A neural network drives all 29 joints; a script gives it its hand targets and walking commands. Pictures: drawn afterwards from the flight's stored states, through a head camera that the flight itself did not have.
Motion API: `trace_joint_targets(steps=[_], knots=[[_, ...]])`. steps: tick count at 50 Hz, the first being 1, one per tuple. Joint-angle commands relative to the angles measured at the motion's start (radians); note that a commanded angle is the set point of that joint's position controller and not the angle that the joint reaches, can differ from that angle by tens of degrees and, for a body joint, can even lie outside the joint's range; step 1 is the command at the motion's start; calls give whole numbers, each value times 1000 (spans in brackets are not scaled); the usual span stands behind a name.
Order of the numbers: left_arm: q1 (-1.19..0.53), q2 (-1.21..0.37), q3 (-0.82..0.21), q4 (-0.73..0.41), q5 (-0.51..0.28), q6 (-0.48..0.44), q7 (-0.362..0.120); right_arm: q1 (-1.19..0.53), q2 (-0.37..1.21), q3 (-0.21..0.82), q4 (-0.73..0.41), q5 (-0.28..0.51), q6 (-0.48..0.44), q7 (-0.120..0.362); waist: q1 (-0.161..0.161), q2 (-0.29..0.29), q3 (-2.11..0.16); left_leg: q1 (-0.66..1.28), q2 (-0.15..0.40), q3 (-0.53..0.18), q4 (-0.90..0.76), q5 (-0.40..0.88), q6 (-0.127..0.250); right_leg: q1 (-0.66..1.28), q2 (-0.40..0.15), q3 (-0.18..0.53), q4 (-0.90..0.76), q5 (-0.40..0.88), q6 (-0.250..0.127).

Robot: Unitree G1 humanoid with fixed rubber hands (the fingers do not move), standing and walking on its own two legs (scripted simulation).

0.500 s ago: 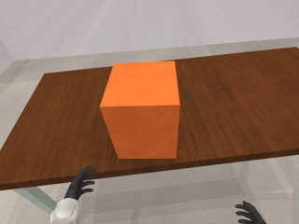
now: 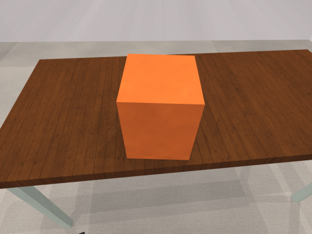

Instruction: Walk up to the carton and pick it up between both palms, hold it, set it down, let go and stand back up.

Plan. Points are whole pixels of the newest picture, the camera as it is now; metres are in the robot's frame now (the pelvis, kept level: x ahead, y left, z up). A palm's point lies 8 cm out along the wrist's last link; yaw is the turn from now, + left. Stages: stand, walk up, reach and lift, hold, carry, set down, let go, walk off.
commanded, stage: stand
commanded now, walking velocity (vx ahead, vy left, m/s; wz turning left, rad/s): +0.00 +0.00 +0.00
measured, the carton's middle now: (159, 108) +0.45 +0.03 +0.06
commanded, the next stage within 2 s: none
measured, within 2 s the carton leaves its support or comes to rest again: neither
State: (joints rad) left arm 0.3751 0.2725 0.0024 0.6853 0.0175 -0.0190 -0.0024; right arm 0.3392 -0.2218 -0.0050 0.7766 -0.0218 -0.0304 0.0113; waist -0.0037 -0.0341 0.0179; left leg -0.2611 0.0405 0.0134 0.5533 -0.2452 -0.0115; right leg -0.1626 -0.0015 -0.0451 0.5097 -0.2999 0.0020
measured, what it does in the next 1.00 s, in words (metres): stands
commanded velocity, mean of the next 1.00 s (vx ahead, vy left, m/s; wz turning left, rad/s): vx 0.00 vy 0.00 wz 0.00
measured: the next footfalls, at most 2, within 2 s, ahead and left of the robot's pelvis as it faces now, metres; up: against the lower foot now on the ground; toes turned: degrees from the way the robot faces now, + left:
none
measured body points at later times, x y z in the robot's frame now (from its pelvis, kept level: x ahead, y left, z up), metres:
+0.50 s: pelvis -0.01 +0.02 +0.00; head -0.01 +0.03 +0.45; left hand +0.03 +0.28 -0.13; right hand +0.06 -0.23 -0.12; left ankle +0.03 +0.12 -0.73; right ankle -0.01 -0.12 -0.73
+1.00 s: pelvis +0.00 +0.02 +0.00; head +0.01 +0.02 +0.45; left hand +0.04 +0.27 -0.13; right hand +0.06 -0.23 -0.13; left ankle +0.03 +0.12 -0.73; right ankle -0.01 -0.12 -0.73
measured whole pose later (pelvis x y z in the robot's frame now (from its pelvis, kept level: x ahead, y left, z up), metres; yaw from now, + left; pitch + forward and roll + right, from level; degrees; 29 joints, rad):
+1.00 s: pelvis +0.00 +0.02 +0.00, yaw +1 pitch -2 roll +0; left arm 0.40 0.26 -0.01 0.78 0.01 -0.01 0.02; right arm 0.33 -0.23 0.01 0.83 -0.01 -0.01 0.00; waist 0.00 -0.01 0.03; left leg -0.25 -0.01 0.02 0.51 -0.22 0.02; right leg -0.16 -0.04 -0.03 0.49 -0.30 0.03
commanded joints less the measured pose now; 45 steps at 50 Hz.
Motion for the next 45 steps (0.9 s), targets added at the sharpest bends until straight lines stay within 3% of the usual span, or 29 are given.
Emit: trace_joint_targets(steps=[1, 3, 5, 7, 12, 16, 19, 22, 26, 30, 32, 36, 39, 45], knots=[[35, 117, 32, -84, -2, -21, 9, 18, -157, -46, -77, 3, -17, -9, -3, 62, 64, -27, 65, -92, -135, 56, 40, -72, -85, 106, -129, 17, -14], [33, 119, 33, -79, -2, -21, 10, 6, -158, -44, -78, 5, -18, -9, -1, 78, 47, -16, 63, -94, -142, 45, 44, -71, -86, 101, -126, 25, -13], [34, 120, 31, -79, -4, -23, 11, 8, -158, -43, -76, 6, -20, -8, -2, 41, 36, -13, 65, -102, -139, 74, 48, -60, -87, 95, -119, 37, -10], [48, 110, 29, -72, -3, -21, 12, 2, -163, -43, -79, 7, -19, -10, 0, 53, 61, -26, 64, -107, -152, 58, 50, -74, -85, 92, -117, 16, -5], [68, 112, 30, -61, -1, -17, 12, -9, -169, -45, -76, 8, -12, -9, 4, 61, 78, -68, 68, -134, -203, -98, 49, -66, -82, 83, -108, -21, -4], [70, 114, 28, -42, -2, -23, 15, -5, -162, -41, -69, 10, -14, -9, -2, 48, 40, -32, 61, -128, -183, -39, 52, -64, -88, 87, -112, -6, -9], [81, 117, 29, -34, -2, -21, 17, -2, -162, -41, -65, 10, -13, -10, 0, 34, 54, -41, 63, -126, -193, -46, 52, -67, -90, 87, -105, -1, -5], [93, 114, 27, -22, -2, -17, 17, -2, -167, -43, -62, 10, -9, -13, 2, 60, 59, -53, 63, -140, -209, -100, 50, -70, -86, 82, -101, -24, -8], [96, 120, 24, -9, -3, -22, 21, 2, -157, -38, -51, 10, -10, -14, 4, 46, 31, -14, 53, -122, -178, 9, 53, -57, -97, 92, -111, 17, -5], [104, 119, 22, 3, -4, -18, 22, 11, -155, -37, -48, 12, -4, -15, 3, 66, 55, -22, 53, -124, -180, 10, 52, -68, -99, 97, -111, 24, -6], [100, 117, 24, 11, -6, -14, 24, 23, -154, -37, -41, 14, -3, -17, -6, 38, 50, -29, 62, -140, -192, -26, 53, -61, -96, 88, -112, -4, -10], [106, 122, 23, 22, -6, -16, 24, 16, -155, -35, -29, 9, -1, -19, -3, 66, 60, -15, 49, -122, -180, 3, 50, -72, -103, 103, -124, 1, -13], [103, 108, 20, 22, -6, -14, 24, 20, -154, -38, -28, 13, -2, -20, -3, 51, 62, -22, 57, -137, -186, -1, 50, -75, -97, 90, -119, 17, -7], [93, 111, 20, 34, -12, -15, 27, 25, -152, -32, -17, 14, -3, -21, -2, 30, 37, 10, 55, -115, -163, 100, 47, -48, -107, 95, -128, 72, -12]])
